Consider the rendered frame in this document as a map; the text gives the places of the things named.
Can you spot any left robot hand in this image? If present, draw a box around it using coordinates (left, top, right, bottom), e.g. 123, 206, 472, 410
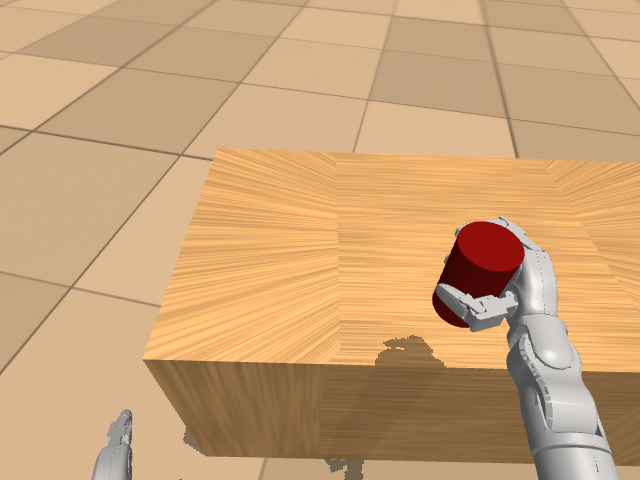
91, 409, 132, 480

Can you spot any can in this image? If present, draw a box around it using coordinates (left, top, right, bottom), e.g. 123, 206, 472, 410
432, 221, 525, 328

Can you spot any right robot hand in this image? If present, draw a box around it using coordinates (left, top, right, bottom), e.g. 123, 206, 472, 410
436, 216, 558, 332

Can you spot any right robot arm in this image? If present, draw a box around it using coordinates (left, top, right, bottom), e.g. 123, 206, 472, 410
506, 313, 620, 480

